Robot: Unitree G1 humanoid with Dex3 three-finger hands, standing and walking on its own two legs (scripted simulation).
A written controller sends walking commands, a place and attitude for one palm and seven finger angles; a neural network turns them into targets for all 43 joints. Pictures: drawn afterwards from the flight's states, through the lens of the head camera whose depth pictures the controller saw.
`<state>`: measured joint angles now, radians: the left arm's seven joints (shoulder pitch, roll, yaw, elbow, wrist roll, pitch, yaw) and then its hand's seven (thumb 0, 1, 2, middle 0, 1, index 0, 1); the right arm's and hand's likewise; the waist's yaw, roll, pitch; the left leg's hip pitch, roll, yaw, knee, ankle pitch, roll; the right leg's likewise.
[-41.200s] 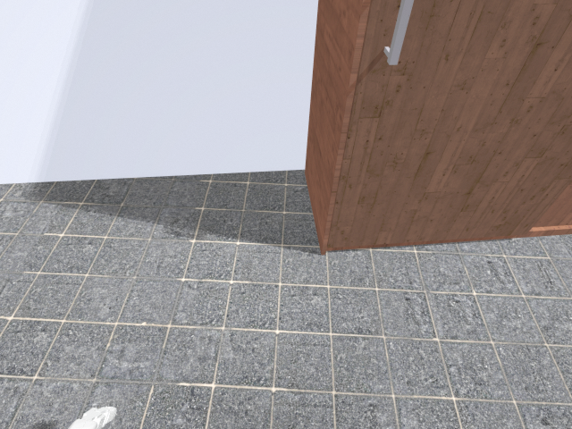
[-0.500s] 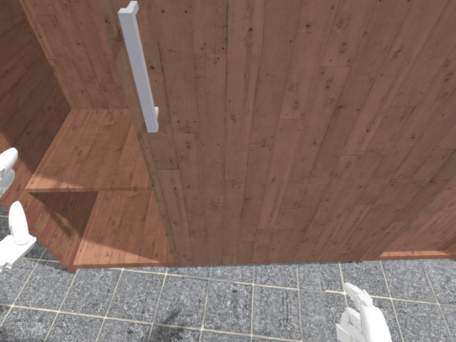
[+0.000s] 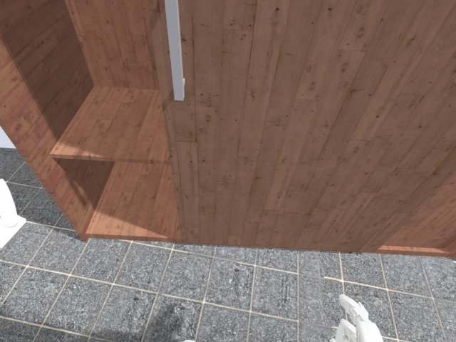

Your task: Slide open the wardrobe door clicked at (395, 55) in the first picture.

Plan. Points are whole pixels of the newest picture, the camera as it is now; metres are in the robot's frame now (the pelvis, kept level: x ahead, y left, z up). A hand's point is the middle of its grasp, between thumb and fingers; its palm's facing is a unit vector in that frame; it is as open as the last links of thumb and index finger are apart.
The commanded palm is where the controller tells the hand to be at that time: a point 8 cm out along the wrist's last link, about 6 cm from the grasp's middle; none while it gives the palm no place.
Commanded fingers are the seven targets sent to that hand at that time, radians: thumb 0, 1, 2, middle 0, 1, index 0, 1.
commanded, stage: step back with the hand held close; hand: left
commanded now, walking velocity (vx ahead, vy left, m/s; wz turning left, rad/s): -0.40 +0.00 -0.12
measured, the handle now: (177, 43) +0.61 +0.16 +0.22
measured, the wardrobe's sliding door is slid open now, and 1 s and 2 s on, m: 0.45 0.45 0.45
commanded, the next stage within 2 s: stop stepping back and stand still in 0.12 s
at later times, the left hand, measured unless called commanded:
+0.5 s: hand (54, 278) +0.16 +0.21 +0.17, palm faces +0.26 -0.81 -0.53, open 7.4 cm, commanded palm +0.10 +0.26 +0.18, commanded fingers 0.00 0.90 0.90 -0.20 -0.30 -0.20 -0.30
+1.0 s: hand out of the picture +0.13 +0.25 +0.17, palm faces +0.36 -0.81 -0.47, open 7.4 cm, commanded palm +0.07 +0.29 +0.18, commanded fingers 0.00 0.90 0.90 -0.20 -0.30 -0.20 -0.30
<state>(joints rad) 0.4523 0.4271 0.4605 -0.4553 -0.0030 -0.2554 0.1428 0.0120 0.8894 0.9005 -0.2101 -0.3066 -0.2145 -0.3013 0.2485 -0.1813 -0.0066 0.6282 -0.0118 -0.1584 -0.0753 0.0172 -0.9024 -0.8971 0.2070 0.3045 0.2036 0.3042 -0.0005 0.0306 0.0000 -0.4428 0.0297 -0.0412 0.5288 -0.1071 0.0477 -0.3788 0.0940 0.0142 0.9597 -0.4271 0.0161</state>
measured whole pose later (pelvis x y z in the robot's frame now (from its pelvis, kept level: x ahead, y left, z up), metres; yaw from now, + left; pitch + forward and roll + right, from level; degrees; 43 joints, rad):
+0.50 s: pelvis -0.07 -0.02 +0.00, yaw -6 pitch +0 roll +0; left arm 0.60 0.48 0.45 -0.51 -0.04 -0.18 0.12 0.01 0.89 0.90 -0.21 -0.31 -0.22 -0.30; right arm 0.25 -0.23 -0.01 0.57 -0.01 -0.14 -0.07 0.01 -0.90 -0.90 0.21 0.30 0.20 0.30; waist -0.05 -0.03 -0.01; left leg -0.36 0.00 0.05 0.50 -0.18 0.02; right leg -0.24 0.04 -0.04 0.50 -0.27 -0.04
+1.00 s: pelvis -0.10 +0.00 +0.00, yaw -6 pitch -1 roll +0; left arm 0.51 0.42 0.42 -0.41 -0.02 -0.23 0.14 0.01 0.89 0.90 -0.21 -0.31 -0.21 -0.30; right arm 0.21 -0.18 0.03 0.62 -0.01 -0.16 -0.06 0.02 -0.90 -0.90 0.21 0.30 0.20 0.30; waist 0.00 0.00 -0.02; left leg -0.25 0.03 0.04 0.52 -0.25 0.00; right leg -0.25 0.00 -0.03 0.50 -0.23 -0.01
